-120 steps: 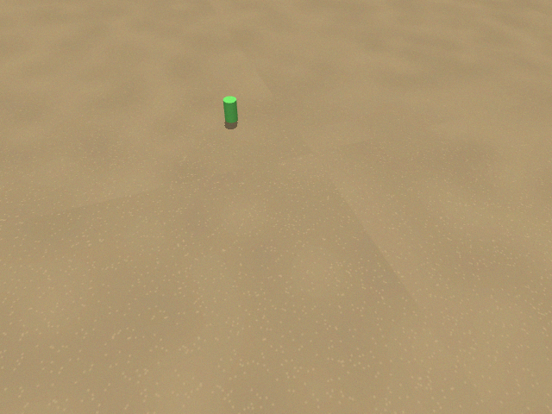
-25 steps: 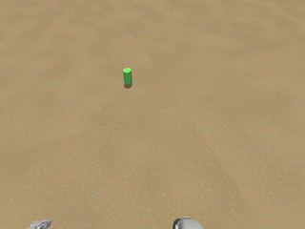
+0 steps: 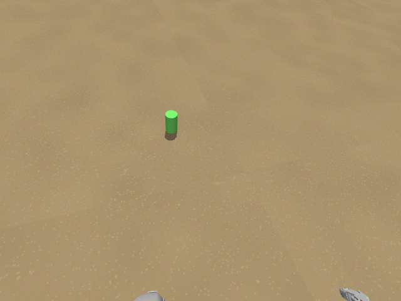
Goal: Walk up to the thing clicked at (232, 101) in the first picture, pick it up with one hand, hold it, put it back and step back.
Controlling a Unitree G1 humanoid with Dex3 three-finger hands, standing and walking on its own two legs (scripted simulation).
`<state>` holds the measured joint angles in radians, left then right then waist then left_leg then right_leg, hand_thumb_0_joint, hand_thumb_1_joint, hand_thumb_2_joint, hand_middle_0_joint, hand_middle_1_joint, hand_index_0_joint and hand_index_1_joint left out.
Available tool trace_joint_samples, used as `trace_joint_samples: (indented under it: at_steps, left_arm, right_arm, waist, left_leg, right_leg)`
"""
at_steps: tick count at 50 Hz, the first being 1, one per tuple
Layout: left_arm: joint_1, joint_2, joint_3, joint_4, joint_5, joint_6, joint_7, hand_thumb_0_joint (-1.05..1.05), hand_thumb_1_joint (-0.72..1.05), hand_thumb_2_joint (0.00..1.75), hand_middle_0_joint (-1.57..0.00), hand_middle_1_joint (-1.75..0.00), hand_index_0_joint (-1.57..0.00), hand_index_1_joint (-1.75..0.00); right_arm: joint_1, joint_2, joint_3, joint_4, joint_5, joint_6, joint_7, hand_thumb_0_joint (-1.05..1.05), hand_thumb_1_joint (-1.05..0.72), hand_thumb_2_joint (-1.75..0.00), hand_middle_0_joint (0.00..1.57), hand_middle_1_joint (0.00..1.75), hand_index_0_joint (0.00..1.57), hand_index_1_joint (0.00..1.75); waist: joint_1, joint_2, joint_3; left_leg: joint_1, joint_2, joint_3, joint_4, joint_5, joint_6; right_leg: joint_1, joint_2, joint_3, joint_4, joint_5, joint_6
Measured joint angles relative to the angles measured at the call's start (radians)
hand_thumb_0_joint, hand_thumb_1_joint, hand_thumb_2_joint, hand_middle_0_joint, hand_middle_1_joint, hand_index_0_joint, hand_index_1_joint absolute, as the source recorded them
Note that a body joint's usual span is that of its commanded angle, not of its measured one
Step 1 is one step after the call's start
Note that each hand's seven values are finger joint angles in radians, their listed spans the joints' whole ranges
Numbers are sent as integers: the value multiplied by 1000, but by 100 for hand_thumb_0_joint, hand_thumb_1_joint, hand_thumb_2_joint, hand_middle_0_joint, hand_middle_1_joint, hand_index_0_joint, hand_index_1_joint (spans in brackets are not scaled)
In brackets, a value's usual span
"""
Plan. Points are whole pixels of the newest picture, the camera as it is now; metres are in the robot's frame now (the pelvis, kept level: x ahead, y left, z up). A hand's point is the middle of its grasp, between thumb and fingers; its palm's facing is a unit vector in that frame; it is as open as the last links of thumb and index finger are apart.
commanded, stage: walk up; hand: left
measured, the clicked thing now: (171, 122) +1.29 +0.18 -0.68
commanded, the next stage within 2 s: none
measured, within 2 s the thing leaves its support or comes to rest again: neither
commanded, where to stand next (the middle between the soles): +0.95 -0.04 m, yaw +1 degrees
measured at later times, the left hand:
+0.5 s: hand (121, 196) +0.38 +0.21 -0.10, palm faces -0.05 -0.92 -0.38, open 7.4 cm
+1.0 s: hand (116, 175) +0.47 +0.26 -0.14, palm faces -0.03 -0.94 -0.33, open 7.4 cm
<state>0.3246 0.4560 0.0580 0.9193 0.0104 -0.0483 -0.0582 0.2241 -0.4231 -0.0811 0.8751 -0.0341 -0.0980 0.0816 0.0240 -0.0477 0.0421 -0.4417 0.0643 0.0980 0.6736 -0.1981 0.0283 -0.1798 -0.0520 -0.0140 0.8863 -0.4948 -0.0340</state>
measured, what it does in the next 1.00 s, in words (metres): walks ahead: right foot, then left foot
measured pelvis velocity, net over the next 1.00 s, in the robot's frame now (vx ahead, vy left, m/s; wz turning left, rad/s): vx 0.46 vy -0.02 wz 0.01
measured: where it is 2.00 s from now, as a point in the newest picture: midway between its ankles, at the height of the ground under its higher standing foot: (203, 185)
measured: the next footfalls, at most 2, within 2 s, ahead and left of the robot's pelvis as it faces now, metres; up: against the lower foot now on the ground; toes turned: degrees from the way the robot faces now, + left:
right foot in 0.40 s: +0.37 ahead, -0.16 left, +0.00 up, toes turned -7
left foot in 0.86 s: +0.56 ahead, +0.09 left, +0.00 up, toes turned +7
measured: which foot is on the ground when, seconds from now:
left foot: down 0.00-0.42, up 0.44-0.84, down 0.86-1.00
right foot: up 0.00-0.38, down 0.40-0.88, up 0.90-1.00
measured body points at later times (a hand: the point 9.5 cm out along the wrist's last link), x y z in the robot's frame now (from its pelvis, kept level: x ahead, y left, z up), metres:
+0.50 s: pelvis +0.25 -0.05 +0.01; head +0.26 -0.07 +0.46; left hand +0.38 +0.26 -0.08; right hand +0.26 -0.37 -0.12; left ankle +0.14 +0.09 -0.65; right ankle +0.33 -0.16 -0.71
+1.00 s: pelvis +0.46 -0.02 +0.02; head +0.47 +0.01 +0.46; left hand +0.47 +0.30 -0.12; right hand +0.57 -0.33 -0.07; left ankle +0.52 +0.09 -0.71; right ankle +0.41 -0.16 -0.65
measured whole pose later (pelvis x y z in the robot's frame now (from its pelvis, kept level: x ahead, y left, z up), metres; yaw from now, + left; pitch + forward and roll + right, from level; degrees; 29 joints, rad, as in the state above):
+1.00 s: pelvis +0.46 -0.02 +0.02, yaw +1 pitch -3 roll +0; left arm 0.35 0.44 0.03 0.92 0.00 -0.03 -0.04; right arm 0.23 -0.39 -0.04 0.84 -0.01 -0.09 0.06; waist 0.02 -0.07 0.07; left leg -0.31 0.03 0.10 0.56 -0.21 0.04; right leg -0.37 -0.03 0.00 1.09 -0.40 -0.04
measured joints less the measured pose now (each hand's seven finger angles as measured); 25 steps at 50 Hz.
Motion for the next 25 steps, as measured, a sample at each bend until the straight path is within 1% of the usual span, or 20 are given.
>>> trace_joint_samples:
  at_steps: [1, 2, 3, 5, 9, 11, 15, 17, 19, 20, 21, 22, 24, 25]
  left_arm:
    - [-4, 3, -6, 8, -2, 5, 6, 1, 90, 89, -20, -30, -20, -30]
    - [-8, 7, -11, 14, -5, 6, 8, 1, 90, 89, -20, -30, -20, -30]
    - [-13, 10, -13, 17, -8, 5, 8, 1, 90, 89, -20, -30, -20, -30]
    - [-24, 11, -15, 15, -11, 0, 3, 1, 90, 89, -20, -30, -20, -30]
    - [-45, 3, -16, -3, -5, 2, -19, 1, 90, 89, -20, -30, -20, -30]
    - [-59, -3, -15, -7, 1, 9, -30, 1, 90, 89, -20, -30, -20, -30]
    - [-94, -15, -11, -11, 6, 14, -44, 1, 90, 89, -20, -30, -20, -30]
    - [-113, -20, -8, -10, 5, 13, -46, 1, 90, 89, -20, -30, -20, -30]
    - [-127, -23, -4, -12, 5, 9, -46, 1, 90, 89, -20, -30, -20, -30]
    - [-132, -23, -2, -16, 4, 2, -44, 1, 90, 89, -20, -30, -20, -30]
    - [-145, -34, 3, -17, 6, -7, -38, 1, 90, 89, -20, -30, -20, -30]
    - [-156, -42, 5, -25, 5, -17, -32, 1, 90, 89, -20, -30, -20, -30]
    - [-163, -55, -2, -47, -4, -30, -23, 1, 90, 89, -20, -30, -20, -30]
    - [-161, -65, -8, -53, -9, -33, -18, 1, 90, 89, -20, -30, -20, -30]
  right_arm:
    - [0, 8, 4, -6, 8, -3, -4, 1, -90, -90, 20, 30, 21, 30]
    - [3, 18, 10, -11, 15, -5, -8, 1, -90, -90, 20, 30, 21, 30]
    - [10, 27, 17, -15, 19, -6, -13, 1, -90, -90, 20, 30, 21, 30]
    - [31, 36, 30, -18, 26, -8, -18, 1, -90, -90, 21, 30, 21, 30]
    - [76, 34, 41, -13, 23, -7, -20, 1, -90, -90, 21, 30, 21, 30]
    - [97, 28, 41, -10, 23, -7, -20, 1, -90, -90, 21, 30, 21, 30]
    - [134, 12, 37, 2, 25, -1, -18, 1, -90, -90, 21, 30, 21, 30]
    - [149, 4, 34, 8, 25, 6, -19, 1, -90, -90, 21, 30, 21, 30]
    - [166, -2, 32, 14, 25, 15, -23, 1, -90, -90, 21, 30, 21, 30]
    - [174, -6, 31, 15, 24, 19, -26, 1, -90, -90, 21, 30, 21, 30]
    - [171, -12, 30, 23, 23, 24, -31, 1, -90, -90, 21, 30, 21, 30]
    - [161, -11, 29, 30, 25, 32, -36, 1, -90, -90, 21, 30, 21, 30]
    - [135, -7, 37, 43, 27, 43, -42, 1, -90, -90, 21, 30, 21, 30]
    - [122, -7, 40, 47, 31, 45, -43, 1, -90, -90, 21, 30, 21, 30]
  waist:
    - [-8, -6, 2]
    - [-14, -16, 5]
    - [-19, -25, 7]
    - [-25, -36, 9]
    - [-35, -33, 13]
    - [-45, -23, 15]
    - [-60, -2, 20]
    - [-68, 9, 19]
    - [-74, 22, 11]
    - [-75, 30, 7]
    - [-72, 59, 14]
    - [-69, 74, 23]
    - [-55, 77, 35]
    - [-48, 82, 39]
  left_leg:
    - [18, -1, 5, -1, -20, 3]
    - [46, -4, 13, -19, -30, 4]
    - [78, -8, 20, -47, -33, 3]
    - [139, -16, 32, -107, -32, 1]
    - [245, -28, 44, -203, -44, 4]
    - [289, -31, 45, -235, -58, 1]
    - [367, -33, 46, -259, -108, -24]
    - [397, -29, 44, -244, -150, -39]
    - [417, -19, 37, -204, -208, -56]
    - [417, -8, 31, -161, -248, -59]
    - [398, 22, 18, -78, -284, -45]
    - [355, 30, -13, 47, -287, -29]
    - [247, -6, -67, 299, -281, -9]
    - [196, -21, -85, 383, -256, -3]
  right_leg:
    - [-56, 19, 26, 114, 16, -9]
    - [-107, 31, 41, 192, 49, -12]
    - [-153, 32, 45, 233, 83, -14]
    - [-232, 16, 38, 234, 131, -6]
    - [-330, -34, 16, 85, 194, 25]
    - [-355, -54, 5, -6, 234, 33]
    - [-352, -70, -8, -198, 353, 24]
    - [-326, -63, -20, -264, 377, 15]
    - [-281, -46, -39, -306, 381, 6]
    - [-253, -32, -46, -323, 383, 2]
    - [-246, -11, -61, -294, 365, 4]
    - [-244, -1, -73, -257, 330, 4]
    - [-221, -2, -77, -234, 284, -1]
    - [-196, -2, -79, -249, 277, -3]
